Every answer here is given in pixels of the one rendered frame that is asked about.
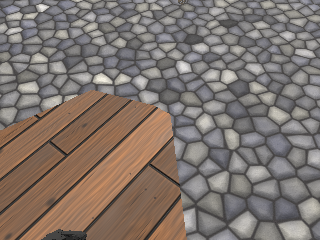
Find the left robot hand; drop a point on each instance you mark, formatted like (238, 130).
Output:
(66, 235)

